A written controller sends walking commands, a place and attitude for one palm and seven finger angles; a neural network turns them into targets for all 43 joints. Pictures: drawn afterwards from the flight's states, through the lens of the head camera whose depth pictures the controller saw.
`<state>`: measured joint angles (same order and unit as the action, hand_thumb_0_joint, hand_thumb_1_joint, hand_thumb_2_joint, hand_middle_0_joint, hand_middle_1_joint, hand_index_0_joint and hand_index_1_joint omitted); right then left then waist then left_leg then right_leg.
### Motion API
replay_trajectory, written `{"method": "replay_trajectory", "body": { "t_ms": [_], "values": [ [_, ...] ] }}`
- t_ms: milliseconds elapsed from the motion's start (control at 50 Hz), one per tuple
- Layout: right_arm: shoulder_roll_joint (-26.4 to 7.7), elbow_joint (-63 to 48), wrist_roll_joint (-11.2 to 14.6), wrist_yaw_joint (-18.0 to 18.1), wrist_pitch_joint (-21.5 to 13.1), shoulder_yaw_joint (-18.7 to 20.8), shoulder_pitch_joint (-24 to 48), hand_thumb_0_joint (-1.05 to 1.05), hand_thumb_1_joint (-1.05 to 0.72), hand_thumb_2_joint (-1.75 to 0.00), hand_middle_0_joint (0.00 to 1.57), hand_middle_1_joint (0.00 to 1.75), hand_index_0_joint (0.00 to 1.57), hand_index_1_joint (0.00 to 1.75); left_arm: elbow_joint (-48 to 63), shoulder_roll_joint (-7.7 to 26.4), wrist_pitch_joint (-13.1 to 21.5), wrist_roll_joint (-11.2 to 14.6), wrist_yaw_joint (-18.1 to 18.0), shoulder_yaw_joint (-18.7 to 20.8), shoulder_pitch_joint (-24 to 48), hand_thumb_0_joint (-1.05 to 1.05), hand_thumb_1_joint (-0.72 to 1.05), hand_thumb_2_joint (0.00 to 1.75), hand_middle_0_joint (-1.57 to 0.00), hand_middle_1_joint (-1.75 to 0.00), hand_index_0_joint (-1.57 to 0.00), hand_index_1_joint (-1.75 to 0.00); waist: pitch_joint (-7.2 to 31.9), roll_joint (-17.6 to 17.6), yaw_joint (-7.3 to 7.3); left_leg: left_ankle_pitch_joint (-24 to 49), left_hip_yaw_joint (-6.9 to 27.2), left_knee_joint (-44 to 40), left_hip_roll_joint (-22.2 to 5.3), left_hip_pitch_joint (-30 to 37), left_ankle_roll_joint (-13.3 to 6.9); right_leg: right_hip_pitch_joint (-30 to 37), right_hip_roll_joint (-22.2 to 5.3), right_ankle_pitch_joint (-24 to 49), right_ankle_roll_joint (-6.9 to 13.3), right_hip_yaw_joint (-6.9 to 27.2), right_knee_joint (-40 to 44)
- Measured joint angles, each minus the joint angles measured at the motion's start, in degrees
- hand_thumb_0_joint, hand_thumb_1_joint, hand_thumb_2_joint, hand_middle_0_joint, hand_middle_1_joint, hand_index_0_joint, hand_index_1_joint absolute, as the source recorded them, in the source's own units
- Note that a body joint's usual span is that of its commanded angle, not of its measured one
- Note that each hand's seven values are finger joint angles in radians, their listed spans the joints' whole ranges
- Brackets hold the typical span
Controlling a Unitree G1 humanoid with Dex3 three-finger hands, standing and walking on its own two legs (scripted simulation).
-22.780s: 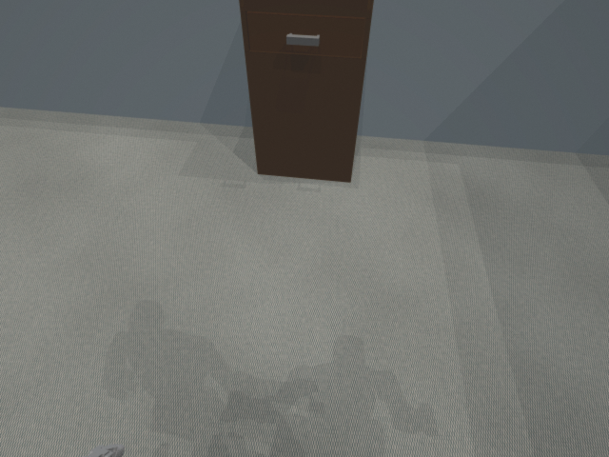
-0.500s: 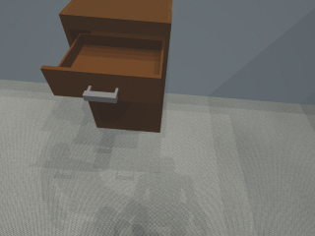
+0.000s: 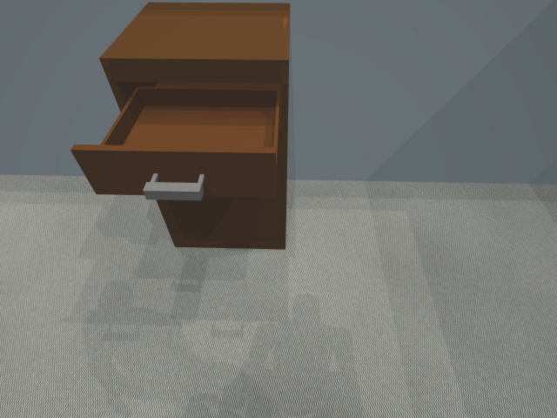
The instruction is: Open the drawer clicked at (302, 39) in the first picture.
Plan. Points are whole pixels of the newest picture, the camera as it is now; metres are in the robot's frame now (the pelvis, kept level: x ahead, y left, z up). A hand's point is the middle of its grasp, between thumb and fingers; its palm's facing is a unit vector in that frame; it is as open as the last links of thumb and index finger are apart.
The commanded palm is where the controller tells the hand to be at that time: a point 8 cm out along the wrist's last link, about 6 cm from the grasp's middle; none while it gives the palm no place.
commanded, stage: let the arm hang, fingers relaxed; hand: left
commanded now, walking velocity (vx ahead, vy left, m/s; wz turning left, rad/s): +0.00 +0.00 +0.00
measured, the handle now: (176, 184) +0.59 +0.27 -0.06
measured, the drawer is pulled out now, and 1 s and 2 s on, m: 0.30 0.30 0.30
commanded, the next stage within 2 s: look to check the result in 0.18 s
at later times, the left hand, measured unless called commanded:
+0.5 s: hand out of the picture +0.00 +0.16 -0.17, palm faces +0.01 -0.98 -0.20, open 7.4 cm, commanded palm none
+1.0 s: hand out of the picture +0.03 +0.17 -0.17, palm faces +0.00 -0.98 -0.22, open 7.4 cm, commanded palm none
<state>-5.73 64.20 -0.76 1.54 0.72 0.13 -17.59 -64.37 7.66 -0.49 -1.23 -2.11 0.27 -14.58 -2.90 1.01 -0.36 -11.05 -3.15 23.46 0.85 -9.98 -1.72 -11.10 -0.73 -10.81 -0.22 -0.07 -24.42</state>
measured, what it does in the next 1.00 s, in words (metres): stands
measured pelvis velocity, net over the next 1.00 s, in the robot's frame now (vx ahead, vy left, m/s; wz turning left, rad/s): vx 0.02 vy -0.02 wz -0.01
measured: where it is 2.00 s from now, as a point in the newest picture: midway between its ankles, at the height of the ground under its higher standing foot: outside the picture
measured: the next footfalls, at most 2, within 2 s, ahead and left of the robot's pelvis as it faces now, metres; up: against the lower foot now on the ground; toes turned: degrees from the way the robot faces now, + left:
none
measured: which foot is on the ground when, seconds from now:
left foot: down 0.00-1.00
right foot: down 0.00-1.00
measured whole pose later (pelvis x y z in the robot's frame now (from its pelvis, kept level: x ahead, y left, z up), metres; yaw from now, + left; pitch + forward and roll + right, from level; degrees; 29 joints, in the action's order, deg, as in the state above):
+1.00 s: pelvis +0.02 -0.02 +0.00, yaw -1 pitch -2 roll +0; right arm -8.4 65.0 -0.6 1.8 0.5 1.0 -14.7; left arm -65.1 9.5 0.1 -0.9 -1.8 0.8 -13.0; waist -4.5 0.5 -0.3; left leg -11.5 -3.2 21.3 -1.0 -7.7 -0.1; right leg -8.7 1.2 -10.7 1.2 0.0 -21.6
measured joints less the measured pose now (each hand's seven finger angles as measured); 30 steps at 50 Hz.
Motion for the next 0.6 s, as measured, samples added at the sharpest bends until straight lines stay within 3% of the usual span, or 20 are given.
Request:
{"method": "replay_trajectory", "body": {
  "t_ms": [600],
  "values": [
    [-1.9, 0.5, 0.2, 0.3, -0.1, 0.7, 1.5, 0.00, -0.91, -0.90, 0.20, 0.30, 0.20, 0.30, -1.3, 0.9, 0.4, 0.4, 0.2, 0.3, -0.3, 0.00, 0.91, 0.89, -0.20, -0.30, -0.20, -0.30, -1.6, -0.4, 0.13, -0.2, 0.1, -1.3, -1.7, 1.5, 1.4, 1.8, 1.7, 0.4, 1.3, 0.0, 2.2]
  ]
}}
